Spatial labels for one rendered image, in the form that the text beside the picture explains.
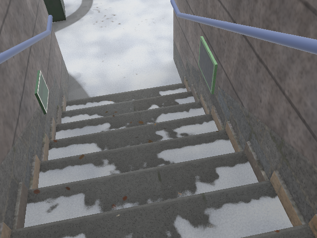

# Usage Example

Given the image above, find stairs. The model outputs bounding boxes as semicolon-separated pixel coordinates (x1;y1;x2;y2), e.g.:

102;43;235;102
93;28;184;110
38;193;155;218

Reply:
10;82;316;238

